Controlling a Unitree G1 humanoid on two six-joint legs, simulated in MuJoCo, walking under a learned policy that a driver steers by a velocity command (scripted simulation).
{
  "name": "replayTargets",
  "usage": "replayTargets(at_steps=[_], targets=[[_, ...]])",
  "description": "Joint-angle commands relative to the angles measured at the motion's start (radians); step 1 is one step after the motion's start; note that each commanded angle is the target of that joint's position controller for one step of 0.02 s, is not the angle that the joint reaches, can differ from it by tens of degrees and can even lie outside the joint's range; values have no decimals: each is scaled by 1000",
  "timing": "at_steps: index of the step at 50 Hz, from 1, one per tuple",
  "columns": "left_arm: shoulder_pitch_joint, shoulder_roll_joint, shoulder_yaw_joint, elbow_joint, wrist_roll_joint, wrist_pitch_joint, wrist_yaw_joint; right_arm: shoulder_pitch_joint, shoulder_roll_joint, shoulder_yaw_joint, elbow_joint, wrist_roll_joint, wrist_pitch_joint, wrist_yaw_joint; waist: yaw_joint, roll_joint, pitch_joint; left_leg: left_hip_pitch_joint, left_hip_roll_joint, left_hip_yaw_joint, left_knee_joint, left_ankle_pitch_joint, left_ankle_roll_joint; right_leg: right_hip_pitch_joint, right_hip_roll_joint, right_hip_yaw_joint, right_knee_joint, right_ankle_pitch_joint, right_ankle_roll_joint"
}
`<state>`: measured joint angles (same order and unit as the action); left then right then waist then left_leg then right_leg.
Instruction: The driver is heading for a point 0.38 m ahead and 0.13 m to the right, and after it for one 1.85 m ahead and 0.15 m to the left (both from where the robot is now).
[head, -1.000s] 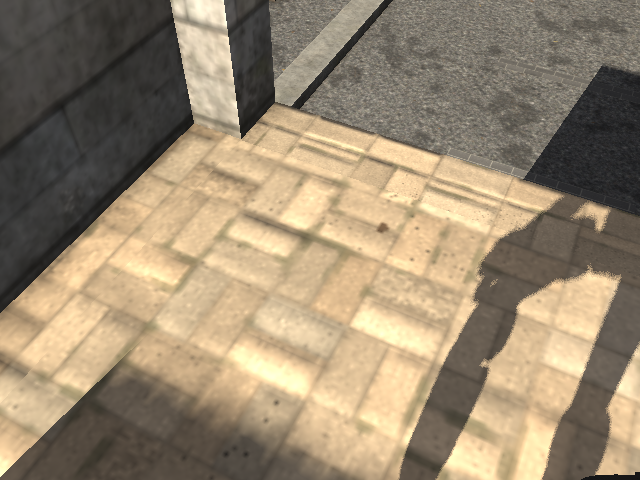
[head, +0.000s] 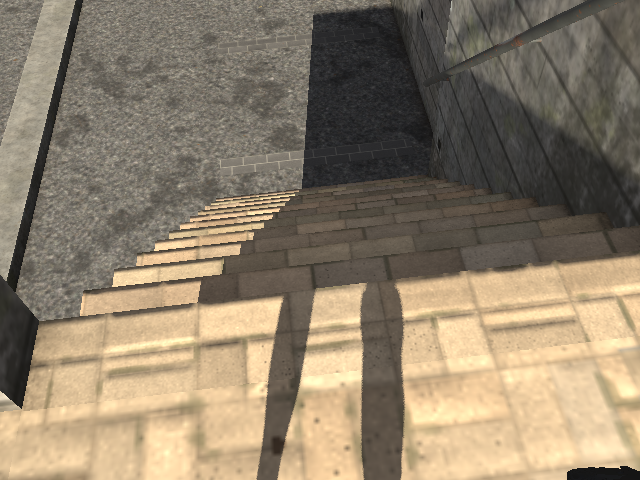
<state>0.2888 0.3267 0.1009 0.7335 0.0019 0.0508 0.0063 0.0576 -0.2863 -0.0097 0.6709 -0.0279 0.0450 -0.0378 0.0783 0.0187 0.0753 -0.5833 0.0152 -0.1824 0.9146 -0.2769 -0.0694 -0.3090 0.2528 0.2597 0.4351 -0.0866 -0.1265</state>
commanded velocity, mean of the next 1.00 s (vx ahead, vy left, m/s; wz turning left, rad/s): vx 0.19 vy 0.00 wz -0.73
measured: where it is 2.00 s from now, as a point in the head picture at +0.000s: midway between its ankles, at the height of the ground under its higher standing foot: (528, 345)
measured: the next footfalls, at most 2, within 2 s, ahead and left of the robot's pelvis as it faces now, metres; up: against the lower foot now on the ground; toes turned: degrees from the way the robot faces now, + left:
left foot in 0.20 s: +0.14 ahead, +0.15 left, +0.00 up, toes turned -22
right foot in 0.70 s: +0.01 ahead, -0.02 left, +0.00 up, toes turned -40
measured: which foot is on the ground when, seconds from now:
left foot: up 0.00-0.18, down 0.20-0.68, up 0.70-1.00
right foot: down 0.00-0.18, up 0.20-0.68, down 0.70-1.00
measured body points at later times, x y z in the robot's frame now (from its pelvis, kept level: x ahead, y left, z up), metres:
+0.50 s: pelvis +0.05 +0.09 +0.01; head +0.10 +0.09 +0.46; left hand +0.29 +0.29 -0.11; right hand +0.06 -0.22 -0.08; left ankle +0.11 +0.17 -0.74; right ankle -0.02 -0.03 -0.66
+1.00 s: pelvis +0.11 -0.01 +0.01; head +0.10 -0.03 +0.46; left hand +0.31 +0.18 -0.11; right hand +0.01 -0.29 -0.11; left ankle +0.32 +0.02 -0.66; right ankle -0.02 +0.00 -0.74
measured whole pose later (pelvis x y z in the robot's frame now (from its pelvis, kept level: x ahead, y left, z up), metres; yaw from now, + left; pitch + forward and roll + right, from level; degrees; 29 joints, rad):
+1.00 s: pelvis +0.11 -0.01 +0.01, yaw -43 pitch +1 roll +0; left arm 0.42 0.27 0.03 0.84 0.01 -0.05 -0.02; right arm 0.25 -0.32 -0.07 0.78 -0.03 0.01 0.06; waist 0.02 0.04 -0.04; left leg -0.68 0.11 0.01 0.92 -0.07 -0.04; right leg 0.07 0.07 0.05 0.16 -0.25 -0.09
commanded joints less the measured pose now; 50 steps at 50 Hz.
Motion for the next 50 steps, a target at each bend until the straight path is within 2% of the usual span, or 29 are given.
replayTargets(at_steps=[1,5,7,8,9,10,11,12,13,14,15,17,23,27,28,30,32,33,34,35,36,37,38,39,40,41,42,45,50], targets=[[40,161,45,-59,8,-3,0,-35,-101,-26,-69,8,-25,-4,1,-131,-119,-35,-50,15,-78,-8,18,200,-260,363,-106,-66,-15],[8,174,47,-73,16,-3,-12,-20,-118,-28,-65,23,-48,-4,-13,-156,-117,114,-100,14,-221,-51,52,170,-256,418,-52,96,-30],[-37,174,44,-86,15,-4,-17,30,-134,-33,-53,29,-54,-12,-45,-170,-110,263,-113,19,-367,-37,57,100,-233,447,-49,74,5],[-58,170,40,-90,10,-7,-17,59,-146,-38,-48,26,-58,-19,-69,-166,-101,355,-103,19,-488,17,57,48,-206,451,-34,-7,39],[-40,146,32,-84,2,-12,-15,66,-166,-44,-44,23,-62,-29,-72,-89,-111,476,-35,-14,-623,87,66,-27,-143,393,30,-242,88],[48,77,14,-79,-5,-17,-10,55,-227,-55,-67,16,-56,-37,-27,78,-174,606,194,-198,-675,3,122,-114,-56,222,234,-496,138],[64,107,22,-95,-2,-17,-3,7,-283,-57,-103,7,-44,-28,-28,170,-179,575,381,-405,-707,36,229,-243,25,-11,469,-566,159],[-6,208,40,-94,34,-18,-7,43,-221,-53,-76,4,-37,-20,-59,106,-137,504,356,-346,-685,171,279,-261,-77,-56,591,-459,173],[-1,205,44,-85,35,-8,-17,19,-171,-39,-73,10,-34,-13,-36,89,-110,464,289,-208,-652,243,259,-245,-114,-70,648,-388,171],[20,187,40,-68,30,6,-29,2,-147,-32,-79,9,-31,-8,-32,78,-95,432,223,-93,-634,294,239,-231,-122,-95,726,-333,174],[42,172,36,-59,19,16,-41,-5,-145,-29,-86,6,-28,-11,-25,103,-97,426,193,-27,-624,329,231,-234,-130,-122,797,-304,179],[29,161,27,-62,4,27,-51,17,-140,-27,-85,5,-30,-13,-38,103,-84,421,177,56,-619,363,232,-250,-159,-160,825,-270,192],[-90,103,-3,-104,6,33,-67,135,-155,-53,-40,2,-43,-4,-103,132,-83,571,251,126,-604,417,264,-309,-241,-235,636,-288,222],[-145,63,-17,-143,3,37,-84,141,-166,-68,-24,-3,-54,11,-104,149,-101,537,289,223,-577,443,264,-193,-275,-289,479,-309,187],[-150,56,-23,-147,5,36,-84,153,-184,-75,-16,-1,-55,15,-106,151,-109,500,295,241,-556,466,256,-129,-265,-307,429,-340,174],[-145,50,-28,-146,1,34,-78,170,-196,-81,-2,2,-58,25,-105,171,-123,477,299,254,-524,504,249,-50,-238,-336,342,-357,148],[-126,50,-30,-138,5,29,-69,178,-207,-84,11,14,-54,33,-92,180,-126,470,307,255,-474,518,233,12,-221,-335,210,-339,119],[-86,47,-33,-121,15,23,-64,183,-210,-87,15,20,-48,38,-69,151,-156,424,301,277,-451,302,204,109,-198,-358,87,-289,95],[1,70,-25,-78,27,14,-59,197,-186,-82,19,18,-40,40,-35,71,-186,283,273,303,-372,-7,163,298,-181,-334,-6,-299,63],[109,149,-4,-37,36,2,-52,201,-79,-53,3,2,-33,49,12,-236,-190,14,163,410,-68,-371,110,483,-395,-15,-147,-572,1],[132,272,20,-82,19,-11,-44,114,-60,-42,-78,-18,-33,52,60,-372,-127,-286,11,324,114,-434,79,445,-656,476,-321,-899,-151],[104,184,-2,-56,27,-12,-29,-2,-147,-67,-92,-23,-34,54,77,-183,1,-310,81,181,147,-261,85,329,-639,401,-347,-854,-167],[37,132,-25,-53,31,-17,-17,17,-157,-76,-83,6,-44,74,18,-188,50,-300,93,176,122,-118,84,289,-581,305,-353,-754,-133],[-3,112,-32,-50,32,-31,-13,94,-158,-77,-38,7,-59,87,-29,-166,41,-246,103,172,80,-25,75,290,-516,203,-353,-613,-95],[-22,115,-33,-47,27,-51,-6,158,-157,-80,4,-10,-66,95,-54,-164,12,-193,103,186,78,44,68,300,-463,118,-353,-498,-73],[-14,103,-38,-34,20,-67,-7,189,-153,-78,35,-15,-63,96,-63,-143,-9,-161,98,197,106,86,61,298,-425,55,-355,-433,-61],[4,101,-39,-20,14,-82,-14,191,-144,-78,38,-13,-58,96,-67,-129,-17,-167,93,202,118,108,59,308,-417,33,-355,-402,-63],[66,98,-35,19,1,-106,-26,124,-115,-73,25,-6,-47,95,-52,-102,17,-242,95,203,80,164,43,317,-421,10,-384,-387,-81],[128,110,-30,68,7,-131,-19,13,-102,-69,1,-5,-55,98,-26,-107,76,-288,93,199,-42,242,29,327,-447,-15,-431,-329,-100]])
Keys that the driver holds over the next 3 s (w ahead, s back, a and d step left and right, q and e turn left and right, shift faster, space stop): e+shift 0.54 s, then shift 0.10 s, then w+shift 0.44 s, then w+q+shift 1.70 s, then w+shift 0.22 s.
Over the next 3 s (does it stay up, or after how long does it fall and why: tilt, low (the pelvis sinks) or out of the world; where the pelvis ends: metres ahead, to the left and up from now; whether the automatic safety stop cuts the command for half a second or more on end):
stays up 1.31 -0.14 -0.52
